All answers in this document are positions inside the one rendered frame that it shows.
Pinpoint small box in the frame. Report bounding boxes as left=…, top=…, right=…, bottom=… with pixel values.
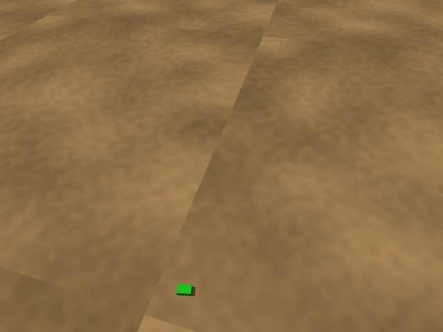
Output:
left=176, top=284, right=192, bottom=296

